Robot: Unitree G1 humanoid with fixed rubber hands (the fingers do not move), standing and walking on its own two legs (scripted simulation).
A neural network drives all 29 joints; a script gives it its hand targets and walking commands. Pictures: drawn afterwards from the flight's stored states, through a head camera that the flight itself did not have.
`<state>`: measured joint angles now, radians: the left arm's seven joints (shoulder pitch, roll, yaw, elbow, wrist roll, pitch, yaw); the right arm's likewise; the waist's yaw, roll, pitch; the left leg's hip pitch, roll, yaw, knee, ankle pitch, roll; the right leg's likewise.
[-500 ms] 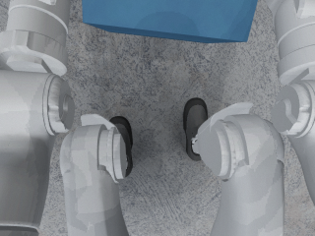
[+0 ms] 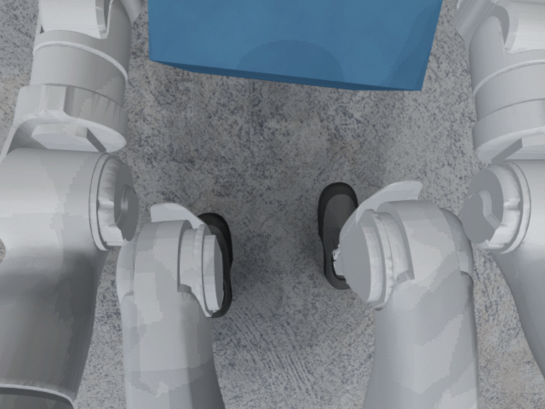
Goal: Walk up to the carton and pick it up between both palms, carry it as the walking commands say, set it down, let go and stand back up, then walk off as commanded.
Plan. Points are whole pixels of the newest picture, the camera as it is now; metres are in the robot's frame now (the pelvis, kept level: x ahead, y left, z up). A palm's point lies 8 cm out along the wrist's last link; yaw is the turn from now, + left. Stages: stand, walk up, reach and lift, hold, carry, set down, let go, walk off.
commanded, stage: reach and lift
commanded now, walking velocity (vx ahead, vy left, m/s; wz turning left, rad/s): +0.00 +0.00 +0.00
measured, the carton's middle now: out of the picture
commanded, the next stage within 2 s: none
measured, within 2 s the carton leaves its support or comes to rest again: neither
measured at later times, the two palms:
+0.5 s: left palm out of the picture +0.58 +0.11 -0.09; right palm out of the picture +0.54 -0.23 -0.10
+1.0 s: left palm out of the picture +0.57 +0.12 -0.02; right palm out of the picture +0.52 -0.23 -0.02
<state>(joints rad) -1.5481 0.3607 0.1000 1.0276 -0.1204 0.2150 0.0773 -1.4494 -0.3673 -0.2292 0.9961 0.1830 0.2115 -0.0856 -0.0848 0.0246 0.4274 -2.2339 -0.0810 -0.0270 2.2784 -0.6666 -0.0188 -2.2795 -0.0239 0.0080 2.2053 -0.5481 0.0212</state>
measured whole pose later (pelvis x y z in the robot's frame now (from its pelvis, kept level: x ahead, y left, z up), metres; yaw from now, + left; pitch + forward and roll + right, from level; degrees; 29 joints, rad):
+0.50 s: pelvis +0.00 -0.01 +0.03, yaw +0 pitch +42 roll +1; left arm -1.47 0.29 0.29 0.93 0.04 0.30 0.03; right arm -1.39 -0.26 -0.37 0.85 0.00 0.33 -0.12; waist -0.08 0.03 0.21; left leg -2.23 -0.08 -0.02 2.13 -0.64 -0.03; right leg -2.30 0.03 0.04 2.08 -0.51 0.03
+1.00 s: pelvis +0.00 +0.00 +0.09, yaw +1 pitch +47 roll +0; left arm -1.33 0.20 0.36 0.82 0.12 0.35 0.02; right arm -1.23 -0.17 -0.49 0.71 -0.11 0.39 -0.07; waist -0.08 0.03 0.02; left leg -2.17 -0.11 -0.04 1.94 -0.59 -0.04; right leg -2.22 0.05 0.05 1.88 -0.49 0.05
